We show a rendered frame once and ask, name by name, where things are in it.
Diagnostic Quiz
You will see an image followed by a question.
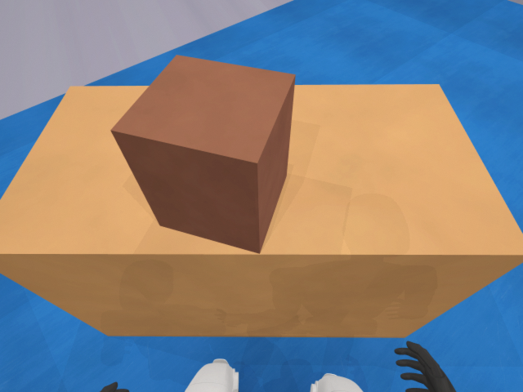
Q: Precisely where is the left robot thigh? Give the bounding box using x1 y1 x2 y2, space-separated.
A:
185 363 239 392

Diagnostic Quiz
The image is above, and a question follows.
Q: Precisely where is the pedestal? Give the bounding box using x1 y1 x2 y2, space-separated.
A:
0 84 523 338

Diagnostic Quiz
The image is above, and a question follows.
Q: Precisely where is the carton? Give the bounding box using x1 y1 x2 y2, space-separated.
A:
111 55 296 254

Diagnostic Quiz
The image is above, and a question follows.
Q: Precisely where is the robot left shin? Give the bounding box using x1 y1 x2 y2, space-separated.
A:
213 359 230 366

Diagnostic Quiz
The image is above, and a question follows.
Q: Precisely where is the robot right hand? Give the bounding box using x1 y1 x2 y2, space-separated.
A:
394 341 456 392

